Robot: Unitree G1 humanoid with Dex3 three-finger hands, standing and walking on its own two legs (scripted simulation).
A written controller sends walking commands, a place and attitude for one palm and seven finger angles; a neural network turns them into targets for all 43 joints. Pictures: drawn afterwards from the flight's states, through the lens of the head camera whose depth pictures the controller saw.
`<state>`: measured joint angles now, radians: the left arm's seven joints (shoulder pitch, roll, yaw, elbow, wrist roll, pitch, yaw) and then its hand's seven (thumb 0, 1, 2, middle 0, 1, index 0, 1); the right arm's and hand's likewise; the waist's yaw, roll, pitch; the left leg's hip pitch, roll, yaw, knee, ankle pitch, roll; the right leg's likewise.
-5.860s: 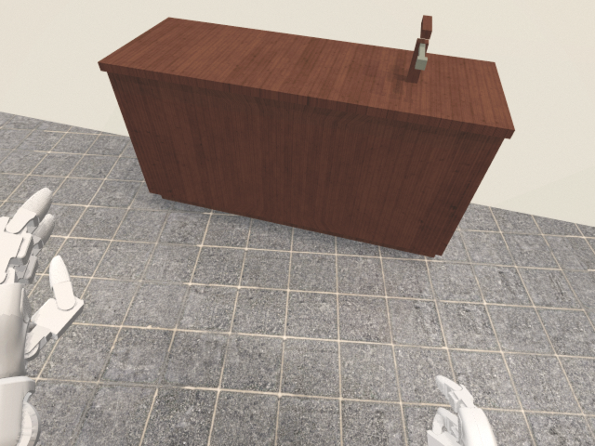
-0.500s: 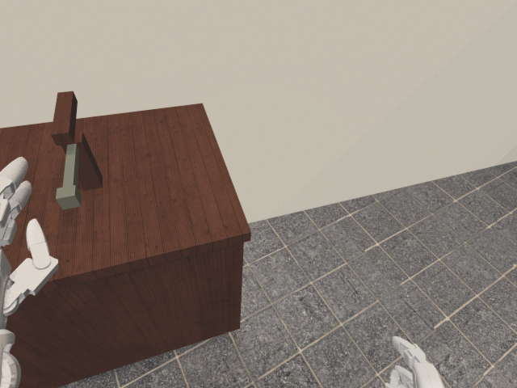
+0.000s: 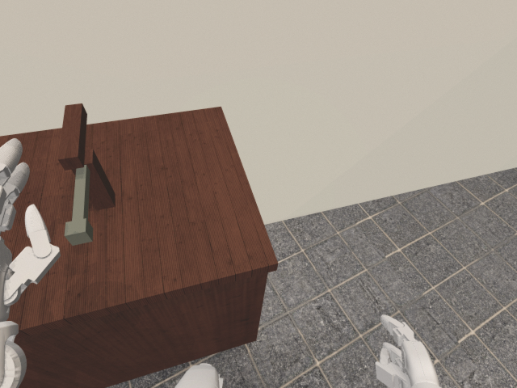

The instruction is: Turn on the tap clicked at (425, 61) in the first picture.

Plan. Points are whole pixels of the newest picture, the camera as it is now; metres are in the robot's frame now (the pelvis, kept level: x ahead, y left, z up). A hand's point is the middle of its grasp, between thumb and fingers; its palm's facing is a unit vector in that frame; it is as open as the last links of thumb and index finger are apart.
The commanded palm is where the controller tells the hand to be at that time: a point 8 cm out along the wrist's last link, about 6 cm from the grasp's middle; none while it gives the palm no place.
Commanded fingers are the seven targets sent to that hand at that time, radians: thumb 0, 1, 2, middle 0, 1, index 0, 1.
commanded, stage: come to a stop and stand still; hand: left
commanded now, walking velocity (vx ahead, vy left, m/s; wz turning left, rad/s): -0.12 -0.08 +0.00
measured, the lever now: (79, 232) +0.30 +0.30 +0.06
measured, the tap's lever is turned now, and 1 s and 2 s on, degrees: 0 0 0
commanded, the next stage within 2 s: look again from close up in 1.26 s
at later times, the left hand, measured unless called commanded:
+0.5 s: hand (41, 221) +0.24 +0.27 +0.18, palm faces +0.38 -0.82 -0.42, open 7.4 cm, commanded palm +0.19 +0.30 +0.18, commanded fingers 0.00 0.90 0.90 -0.20 -0.30 -0.20 -0.30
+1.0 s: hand out of the picture +0.25 +0.33 +0.19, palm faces +0.45 -0.83 -0.33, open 7.4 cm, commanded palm +0.19 +0.34 +0.18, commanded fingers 0.00 0.90 0.90 -0.20 -0.30 -0.20 -0.30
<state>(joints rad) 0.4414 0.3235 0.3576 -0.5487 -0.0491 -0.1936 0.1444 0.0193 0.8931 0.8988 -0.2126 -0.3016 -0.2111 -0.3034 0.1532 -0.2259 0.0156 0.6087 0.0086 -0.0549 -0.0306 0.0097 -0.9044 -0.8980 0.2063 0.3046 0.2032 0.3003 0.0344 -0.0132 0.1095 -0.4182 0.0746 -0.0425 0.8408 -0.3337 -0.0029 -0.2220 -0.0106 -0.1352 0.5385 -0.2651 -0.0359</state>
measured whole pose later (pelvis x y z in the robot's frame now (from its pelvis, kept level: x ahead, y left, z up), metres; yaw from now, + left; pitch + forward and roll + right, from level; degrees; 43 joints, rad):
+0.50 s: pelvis +0.02 +0.02 +0.01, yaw +0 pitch +0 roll -2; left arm 0.43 0.39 0.35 -0.55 -0.02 -0.11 0.11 0.02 0.89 0.90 -0.22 -0.30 -0.21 -0.30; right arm 0.21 -0.17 0.02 0.60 0.01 -0.09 -0.05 0.01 -0.90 -0.90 0.21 0.31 0.21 0.30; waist 0.05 0.01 0.05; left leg -0.31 0.08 -0.03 0.50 -0.19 -0.04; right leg -0.18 0.02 -0.06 0.40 -0.22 0.00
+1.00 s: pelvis +0.03 +0.07 +0.01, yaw +0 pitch +0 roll -2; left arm 0.35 0.40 0.42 -0.51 -0.04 -0.26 0.13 0.02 0.89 0.90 -0.21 -0.30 -0.21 -0.30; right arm 0.22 -0.16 0.03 0.61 0.01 -0.18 -0.02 0.01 -0.90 -0.90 0.21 0.30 0.20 0.30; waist 0.05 -0.07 0.08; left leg -0.30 0.01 0.02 0.51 -0.21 0.02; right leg -0.18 -0.05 -0.03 0.43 -0.24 0.05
